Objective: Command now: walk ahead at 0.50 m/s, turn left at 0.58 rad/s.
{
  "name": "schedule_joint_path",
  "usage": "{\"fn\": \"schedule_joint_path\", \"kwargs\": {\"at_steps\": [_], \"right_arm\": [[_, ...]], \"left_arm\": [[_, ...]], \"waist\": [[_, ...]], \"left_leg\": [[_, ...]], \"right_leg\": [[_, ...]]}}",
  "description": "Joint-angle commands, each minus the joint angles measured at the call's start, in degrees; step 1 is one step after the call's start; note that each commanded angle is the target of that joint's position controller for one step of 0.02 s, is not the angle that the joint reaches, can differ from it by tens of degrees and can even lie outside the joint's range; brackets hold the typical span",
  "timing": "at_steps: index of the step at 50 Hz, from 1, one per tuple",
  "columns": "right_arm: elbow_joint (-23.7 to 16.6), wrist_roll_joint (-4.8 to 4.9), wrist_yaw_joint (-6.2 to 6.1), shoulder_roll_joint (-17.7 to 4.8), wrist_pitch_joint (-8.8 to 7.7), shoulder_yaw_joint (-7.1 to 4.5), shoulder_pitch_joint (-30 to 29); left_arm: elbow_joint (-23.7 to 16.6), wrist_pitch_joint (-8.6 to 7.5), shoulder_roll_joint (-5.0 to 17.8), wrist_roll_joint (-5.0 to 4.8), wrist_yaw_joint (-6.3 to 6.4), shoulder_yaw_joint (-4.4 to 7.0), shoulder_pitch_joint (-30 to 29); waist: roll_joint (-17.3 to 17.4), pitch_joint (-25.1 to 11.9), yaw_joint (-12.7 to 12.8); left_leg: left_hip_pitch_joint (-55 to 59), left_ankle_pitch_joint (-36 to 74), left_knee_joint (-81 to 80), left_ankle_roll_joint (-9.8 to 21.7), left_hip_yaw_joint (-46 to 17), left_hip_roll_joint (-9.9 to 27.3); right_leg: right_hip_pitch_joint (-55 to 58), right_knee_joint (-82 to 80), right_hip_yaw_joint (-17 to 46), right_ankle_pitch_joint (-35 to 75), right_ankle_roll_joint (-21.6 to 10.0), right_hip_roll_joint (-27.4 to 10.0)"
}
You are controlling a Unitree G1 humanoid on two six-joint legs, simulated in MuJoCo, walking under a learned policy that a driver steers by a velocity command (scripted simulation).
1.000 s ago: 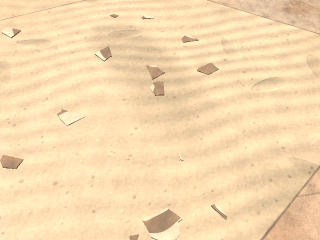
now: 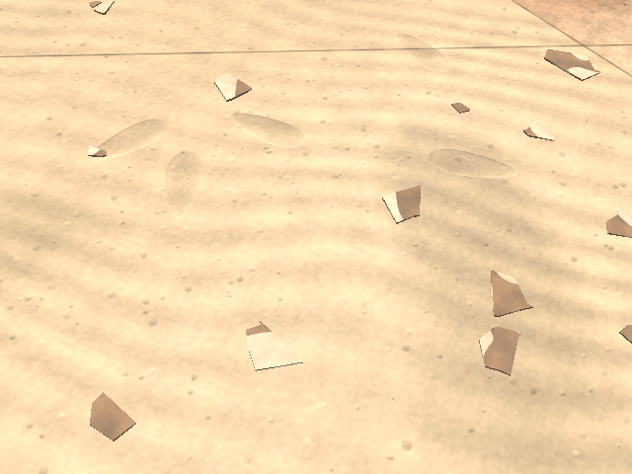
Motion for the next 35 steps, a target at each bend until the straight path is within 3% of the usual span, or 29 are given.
{"fn": "schedule_joint_path", "kwargs": {"at_steps": [1,4,8,11,12,13,14,15,16,17,18,19,20,23,25,28,32,35], "right_arm": [[-4.6,0.29,-1.31,-10.3,-0.92,-2.59,-1.4],[-4.0,0.48,-1.47,-10.4,-0.46,-2.69,1.0],[-1.7,0.29,-1.43,-8.6,-0.57,-1.98,4.3],[-0.9,-0.22,-1.60,-9.7,-0.09,-2.19,4.6],[-1.1,-0.17,-1.68,-9.8,0.11,-2.09,3.5],[-1.6,-0.44,-1.76,-8.9,0.22,-1.62,2.9],[-2.7,-1.54,-1.97,-7.1,0.12,-0.61,4.2],[-3.0,-0.50,-1.56,-3.5,-0.87,0.32,11.0],[-3.3,-0.15,-1.34,-7.7,-1.75,0.03,7.6],[-4.8,0.67,-0.99,-9.6,-2.46,-0.47,0.5],[-5.7,0.12,-1.02,-9.0,-3.04,-0.20,-3.5],[-6.4,-0.93,-1.09,-8.5,-3.44,-0.41,-5.1],[-6.7,-1.50,-1.13,-7.9,-3.49,-0.53,-4.7],[-7.4,-1.57,-1.32,-6.0,-2.82,-0.23,-4.6],[-8.5,-1.45,-1.56,-5.0,-2.49,0.21,-8.2],[-9.7,-1.12,-1.19,-3.9,-2.80,0.73,-13.9],[-11.3,-0.24,-0.19,-4.4,-3.67,0.69,-19.8],[-11.6,0.13,0.20,-6.3,-4.43,-0.10,-19.4]], "left_arm": [[-3.7,0.19,3.0,0.45,0.21,0.55,-2.2],[-5.6,-0.18,2.3,-0.25,-0.42,0.02,-7.5],[-6.1,-1.10,3.8,-0.71,-1.81,0.00,-8.9],[-6.2,-1.57,5.6,-0.87,-2.32,0.41,-7.1],[-5.0,-1.69,6.7,-0.76,-2.28,1.04,-2.9],[-2.9,-1.75,8.7,-0.38,-2.20,2.00,4.6],[-1.7,-1.68,11.8,-0.02,-2.32,2.64,13.7],[0.2,-1.02,14.9,-0.40,-2.94,3.64,17.9],[-0.3,-0.76,10.0,-2.45,-3.27,2.31,17.0],[-1.4,-0.35,7.5,-2.18,-2.93,1.58,13.3],[-2.4,0.06,7.1,-1.23,-2.70,1.31,11.0],[-2.7,0.30,6.4,-0.95,-2.50,1.06,9.7],[-2.9,0.30,5.8,-0.55,-2.18,0.72,9.5],[-2.9,0.52,6.3,-1.18,-1.32,0.92,10.7],[-2.8,0.80,8.2,-1.51,-0.48,1.57,11.9],[-2.4,1.65,8.7,-1.88,0.35,1.89,14.2],[-1.8,2.87,8.1,-2.25,0.84,1.88,18.1],[-2.3,3.51,8.5,-2.17,1.14,2.19,18.0]], "waist": [[3.5,-2.5,1.1],[5.7,-2.0,-1.4],[7.3,-1.9,-3.0],[9.0,-1.2,-1.5],[8.9,-3.3,1.0],[7.3,-8.8,4.4],[0.1,-17.3,6.9],[-17.7,-21.2,4.1],[-11.8,-17.7,5.8],[-6.3,-9.8,6.6],[-0.8,-6.2,6.0],[1.1,-3.8,4.7],[-0.5,-4.4,3.3],[-3.3,-4.8,2.1],[-2.8,-3.7,2.8],[-3.3,-2.7,4.9],[-3.9,-2.4,6.8],[-5.3,-2.4,5.3]], "left_leg": [[-1.7,13.7,-8.2,9.2,-11.3,12.6],[-3.0,7.4,-7.1,6.6,-11.1,11.2],[5.5,5.9,-3.7,5.9,-12.9,15.5],[12.2,16.7,-0.2,4.7,-13.6,18.5],[13.1,27.0,4.6,3.5,-11.5,17.0],[11.6,33.5,14.2,2.1,-8.4,14.1],[1.8,20.9,30.8,-0.1,-5.2,10.0],[-20.7,-16.4,49.1,-5.0,-1.5,1.0],[-29.4,-21.8,54.2,-4.6,-5.9,3.7],[-32.7,-16.6,54.1,-4.3,-5.4,6.2],[-31.4,-12.9,51.5,-4.1,-4.1,8.0],[-30.1,-10.5,47.2,-4.6,-3.6,9.4],[-26.8,-8.8,43.7,-4.9,-3.6,10.5],[-24.3,-8.4,35.4,-7.1,-1.9,10.5],[-24.1,-3.6,28.2,-8.5,-1.1,9.9],[-20.5,7.3,17.5,-9.4,-1.1,8.1],[-15.9,11.6,9.8,-9.3,-1.4,5.5],[-12.1,6.9,5.8,-8.0,-2.4,5.1]], "right_leg": [[1.0,-11.9,-1.5,10.5,1.9,1.8],[5.2,-22.7,-2.0,19.6,1.6,4.6],[3.9,-27.2,-1.7,20.3,-0.9,3.8],[4.0,-28.5,-3.5,11.7,-4.6,4.5],[9.4,-30.3,-5.2,11.1,-6.3,6.2],[20.0,-29.5,-4.2,13.7,-8.6,5.8],[36.1,-27.8,8.4,17.0,-13.4,-3.1],[53.0,-35.8,35.2,3.8,-22.5,-13.1],[53.5,-40.3,41.6,-9.4,-21.1,-12.9],[46.7,-41.0,33.9,-8.8,-18.5,-11.2],[39.8,-41.6,28.1,-3.0,-17.4,-8.7],[34.9,-42.3,24.5,3.2,-17.2,-6.9],[32.4,-43.0,22.0,8.0,-16.9,-5.2],[28.8,-44.5,17.6,15.2,-17.6,-3.3],[26.2,-45.3,15.5,16.4,-17.4,-2.6],[23.3,-44.8,13.0,15.1,-15.1,-0.2],[23.8,-41.6,15.2,12.4,-13.8,-0.3],[27.0,-37.5,20.0,11.0,-12.6,-1.6]]}}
